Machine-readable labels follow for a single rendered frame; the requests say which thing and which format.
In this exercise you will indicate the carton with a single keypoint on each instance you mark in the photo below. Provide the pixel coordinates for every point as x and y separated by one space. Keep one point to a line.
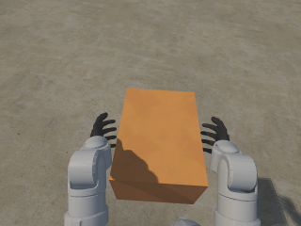
159 155

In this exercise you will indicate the right robot hand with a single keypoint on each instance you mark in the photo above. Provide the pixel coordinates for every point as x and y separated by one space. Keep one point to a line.
221 133

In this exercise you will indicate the robot right forearm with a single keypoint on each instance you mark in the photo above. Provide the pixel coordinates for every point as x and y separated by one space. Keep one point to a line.
237 186

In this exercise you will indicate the left robot hand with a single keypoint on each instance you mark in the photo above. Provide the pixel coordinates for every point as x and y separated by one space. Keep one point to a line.
98 128

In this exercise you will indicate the robot left forearm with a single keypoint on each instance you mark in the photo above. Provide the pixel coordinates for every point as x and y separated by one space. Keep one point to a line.
87 184

